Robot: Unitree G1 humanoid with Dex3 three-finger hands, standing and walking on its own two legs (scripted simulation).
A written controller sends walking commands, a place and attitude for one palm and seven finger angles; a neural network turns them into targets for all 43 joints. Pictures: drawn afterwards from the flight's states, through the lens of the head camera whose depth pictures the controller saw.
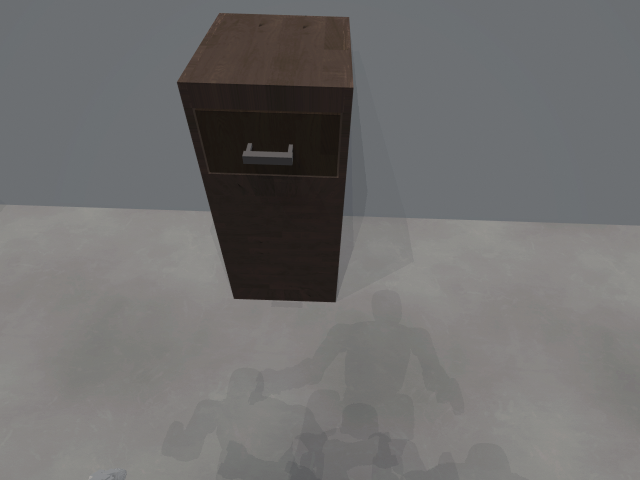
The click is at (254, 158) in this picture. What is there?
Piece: drawer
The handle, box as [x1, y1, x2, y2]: [242, 143, 292, 164]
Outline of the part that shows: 242,155 243,163 291,164 292,145 289,144 287,152 251,151 251,143 248,143 246,150 243,151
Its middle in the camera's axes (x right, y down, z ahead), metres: -0.13 -0.21 +0.94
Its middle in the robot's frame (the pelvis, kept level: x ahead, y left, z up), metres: +0.83 +0.18 -0.08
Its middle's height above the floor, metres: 0.69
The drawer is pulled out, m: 0.00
